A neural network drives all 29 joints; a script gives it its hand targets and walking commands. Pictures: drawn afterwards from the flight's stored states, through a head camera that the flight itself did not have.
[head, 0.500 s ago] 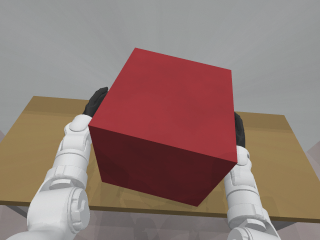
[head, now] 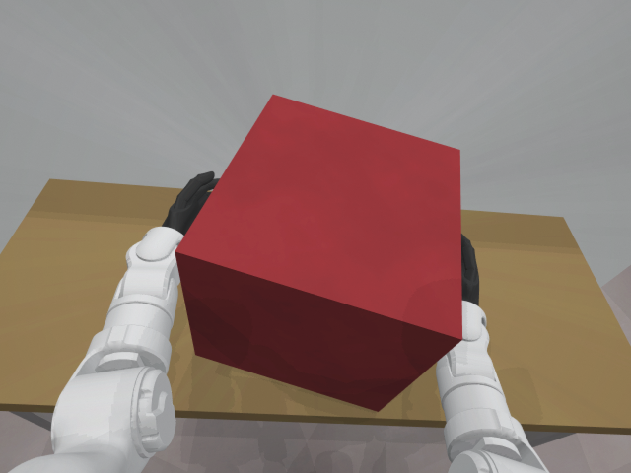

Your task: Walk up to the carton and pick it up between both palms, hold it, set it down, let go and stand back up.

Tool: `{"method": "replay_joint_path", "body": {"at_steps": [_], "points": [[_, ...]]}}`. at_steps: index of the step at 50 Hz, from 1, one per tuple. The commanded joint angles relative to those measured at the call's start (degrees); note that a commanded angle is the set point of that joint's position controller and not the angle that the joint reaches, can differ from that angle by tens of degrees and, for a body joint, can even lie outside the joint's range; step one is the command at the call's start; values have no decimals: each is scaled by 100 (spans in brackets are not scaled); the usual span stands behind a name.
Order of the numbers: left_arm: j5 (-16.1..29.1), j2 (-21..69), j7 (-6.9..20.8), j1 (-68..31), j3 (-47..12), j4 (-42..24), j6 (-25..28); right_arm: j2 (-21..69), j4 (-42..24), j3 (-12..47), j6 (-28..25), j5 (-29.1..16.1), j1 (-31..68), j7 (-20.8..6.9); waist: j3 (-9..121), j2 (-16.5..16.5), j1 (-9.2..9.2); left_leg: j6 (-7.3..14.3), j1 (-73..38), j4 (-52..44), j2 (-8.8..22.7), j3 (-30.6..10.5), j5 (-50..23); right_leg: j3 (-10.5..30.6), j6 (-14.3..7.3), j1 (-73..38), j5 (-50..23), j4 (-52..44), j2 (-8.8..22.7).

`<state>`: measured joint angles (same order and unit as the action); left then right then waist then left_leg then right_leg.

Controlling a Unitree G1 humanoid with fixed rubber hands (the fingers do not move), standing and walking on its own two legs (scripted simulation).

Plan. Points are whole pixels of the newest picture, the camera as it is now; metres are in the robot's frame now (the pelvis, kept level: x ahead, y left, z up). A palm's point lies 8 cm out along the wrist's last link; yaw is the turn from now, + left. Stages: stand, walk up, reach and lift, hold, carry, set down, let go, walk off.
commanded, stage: set down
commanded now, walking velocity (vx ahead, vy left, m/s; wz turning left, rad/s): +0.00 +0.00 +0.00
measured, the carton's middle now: (325, 253) +0.42 -0.03 +0.02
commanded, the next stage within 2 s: none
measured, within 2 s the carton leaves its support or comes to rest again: rests again in 0.46 s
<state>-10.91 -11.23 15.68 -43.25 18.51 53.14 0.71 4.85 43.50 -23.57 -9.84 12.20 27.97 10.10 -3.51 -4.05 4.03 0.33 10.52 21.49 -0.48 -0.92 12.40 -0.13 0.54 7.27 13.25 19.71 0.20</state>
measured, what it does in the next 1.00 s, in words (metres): stands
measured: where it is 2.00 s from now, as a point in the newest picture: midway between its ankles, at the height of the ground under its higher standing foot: outside the picture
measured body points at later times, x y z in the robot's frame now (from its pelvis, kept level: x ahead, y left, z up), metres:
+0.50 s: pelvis -0.01 +0.01 +0.00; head +0.06 +0.04 +0.44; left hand +0.43 +0.17 +0.03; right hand +0.34 -0.20 +0.02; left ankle -0.01 +0.11 -0.75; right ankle -0.04 -0.13 -0.75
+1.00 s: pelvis -0.01 +0.01 +0.00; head +0.07 +0.05 +0.44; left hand +0.43 +0.17 +0.02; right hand +0.34 -0.20 +0.01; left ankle -0.01 +0.11 -0.75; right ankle -0.04 -0.13 -0.75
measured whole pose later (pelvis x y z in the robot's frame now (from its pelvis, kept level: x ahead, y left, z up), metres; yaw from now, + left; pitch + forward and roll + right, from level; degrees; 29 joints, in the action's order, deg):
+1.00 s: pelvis -0.01 +0.01 +0.00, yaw +0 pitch +7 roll -1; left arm -11.0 -11.9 12.3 -45.7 17.5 65.7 15.0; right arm 4.0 53.8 -29.5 -24.1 12.2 30.9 8.2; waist -2.2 -3.8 4.3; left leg 0.9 20.3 25.0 -0.5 -0.9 12.1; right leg -0.2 1.0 15.4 11.8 19.7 0.2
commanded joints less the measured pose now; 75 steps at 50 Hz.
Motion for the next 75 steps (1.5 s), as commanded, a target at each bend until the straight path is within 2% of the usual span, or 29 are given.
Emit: {"method": "replay_joint_path", "body": {"at_steps": [1, 6, 11, 13, 14, 19, 22, 23, 24, 29, 30, 40, 45, 50, 53, 55, 56, 61, 62, 65, 66, 68, 69, 70, 71, 73, 74, 75], "points": [[-91, 2661, 54, -3189, -1277, -91, 422, 2727, -306, 1790, -870, 361, 3448, -397, 3202, 665, 440, -301, -578, 252, 35, 435, -2697, -349, 285, -634, -3692, 0, -138], [-41, 2756, -37, -3201, -1407, 70, 638, 2687, -88, 1655, -1124, 428, 3496, -418, 3438, 765, 481, -358, -635, 334, 66, 388, -2841, -402, 240, -404, -3516, -42, -161], [-60, 2715, -111, -3202, -1388, 385, 879, 2683, 200, 1614, -1339, 500, 3465, -441, 3554, 781, 384, -366, -531, 395, 76, 388, -2867, -404, 220, -244, -3463, -29, -145], [-23, 2714, -152, -3300, -1487, 434, 993, 2643, 349, 1464, -1418, 525, 3508, -448, 3628, 893, 476, -409, -539, 430, 103, 332, -2896, -429, 190, -47, -3232, -63, -174], [-39, 2698, -176, -3216, -1471, 460, 1067, 2649, 386, 1490, -1473, 560, 3454, -457, 3733, 883, 401, -410, -591, 458, 120, 347, -2982, -434, 167, -13, -3259, -58, -177], [3, 2659, -182, -3297, -1460, 763, 1247, 2658, 751, 1400, -1499, 605, 3371, -479, 3460, 767, 413, -341, -321, 378, 106, 360, -2520, -408, 164, 64, -2987, -70, -137], [19, 2678, -225, -3381, -1530, 775, 1381, 2596, 881, 1291, -1546, 599, 3335, -495, 3543, 910, 474, -371, -388, 374, 129, 324, -2493, -455, 115, 283, -2638, -142, -156], [-9, 2640, -228, -3356, -1476, 848, 1398, 2591, 936, 1263, -1520, 636, 3354, -508, 3456, 847, 427, -349, -320, 372, 133, 329, -2392, -450, 110, 280, -2538, -152, -150], [8, 2702, -228, -3363, -1562, 828, 1414, 2557, 941, 1201, -1564, 649, 3317, -490, 3492, 937, 538, -385, -369, 396, 142, 312, -2473, -460, 85, 353, -2538, -150, -172], [-23, 2655, -252, -3331, -1464, 1016, 1527, 2534, 1193, 1129, -1545, 671, 3238, -540, 3386, 940, 450, -378, -375, 411, 161, 294, -2364, -447, 75, 531, -2282, -170, -153], [-16, 2658, -261, -3411, -1470, 968, 1559, 2488, 1202, 1016, -1556, 686, 3245, -543, 3397, 972, 512, -399, -391, 430, 164, 282, -2390, -472, 62, 603, -2193, -181, -164], [-125, 2705, -280, -3243, -1316, 1246, 1662, 2438, 1481, 813, -1578, 803, 3126, -593, 3133, 1035, 495, -407, -429, 458, 195, 238, -2318, -478, 22, 937, -1837, -224, -151], [-183, 2663, -299, -3199, -1290, 1313, 1707, 2388, 1643, 685, -1611, 833, 3009, -601, 3054, 1090, 567, -412, -420, 487, 204, 217, -2247, -484, 13, 1090, -1681, -228, -142], [-264, 2588, -331, -3141, -1167, 1382, 1747, 2358, 1688, 586, -1613, 878, 2996, -615, 2967, 1034, 509, -378, -257, 479, 211, 225, -2014, -483, 1, 1154, -1527, -219, -120], [-330, 2608, -346, -3085, -1152, 1388, 1753, 2327, 1839, 469, -1607, 930, 2914, -610, 2874, 1071, 587, -380, -266, 499, 227, 180, -1947, -498, -21, 1327, -1393, -225, -120], [-333, 2587, -357, -3100, -1117, 1367, 1773, 2364, 1813, 508, -1604, 940, 2933, -610, 2870, 1034, 518, -349, -180, 489, 210, 208, -1874, -483, -19, 1260, -1403, -208, -95], [-346, 2602, -370, -3075, -1126, 1425, 1767, 2312, 1945, 396, -1608, 929, 2885, -621, 2792, 1107, 585, -371, -175, 479, 234, 157, -1812, -504, -40, 1407, -1301, -216, -104], [-407, 2575, -408, -2985, -1069, 1457, 1780, 2236, 1994, 297, -1633, 965, 2864, -649, 2810, 1136, 570, -371, -122, 500, 258, 142, -1749, -526, -69, 1496, -1186, -194, -86], [-438, 2589, -404, -2992, -1075, 1553, 1777, 2209, 2090, 220, -1630, 968, 2843, -659, 2670, 1183, 628, -386, -115, 491, 260, 130, -1696, -535, -70, 1580, -1102, -206, -92], [-441, 2543, -437, -2978, -1048, 1521, 1805, 2175, 2041, 171, -1629, 992, 2855, -668, 2674, 1123, 622, -358, -56, 461, 262, 119, -1502, -536, -77, 1595, -984, -219, -72], [-477, 2513, -432, -2898, -955, 1607, 1775, 2185, 2131, 191, -1618, 975, 2815, -663, 2527, 1056, 567, -334, 42, 453, 248, 127, -1420, -527, -77, 1577, -1002, -186, -66], [-491, 2377, -427, -3023, -878, 1682, 1781, 2182, 2061, 139, -1621, 1008, 2848, -656, 2557, 1039, 594, -315, 162, 461, 217, 166, -1265, -524, -65, 1579, -935, -170, -60], [-515, 1889, -478, -3064, -728, 1783, 1776, 1776, 2221, 10, -1600, 983, 2747, -627, 2544, 1078, 596, -335, 183, 487, 226, 168, -1248, -503, -88, 1637, -944, -131, -56], [-468, 1845, -533, -2998, -783, 1762, 1765, 1678, 2317, 0, -1596, 885, 2752, -611, 2453, 1119, 620, -349, 185, 467, 232, 139, -1184, -517, -89, 1700, -893, -124, -67], [-398, 1469, -597, -2929, -693, 1824, 1752, 1212, 2345, -81, -1593, 815, 2690, -564, 2451, 1100, 622, -352, 183, 464, 232, 167, -1159, -491, -96, 1700, -891, -106, -82], [-310, 1239, -742, -2903, -793, 1566, 1782, 940, 2410, -277, -1601, 746, 2625, -441, 2533, 1140, 705, -351, 134, 483, 257, 133, -1078, -487, -106, 1880, -829, -95, -83], [-192, 788, -862, -2891, -819, 1550, 1798, 440, 2557, -342, -1629, 562, 2568, -351, 2624, 1223, 734, -384, 126, 519, 282, 88, -1131, -488, -123, 1949, -874, -44, -101], [-77, 503, -980, -2853, -877, 1560, 1797, 139, 2516, -272, -1660, 372, 2568, -276, 2804, 1222, 660, -399, 108, 588, 278, 88, -1264, -473, -130, 1995, -990, -35, -110]]}}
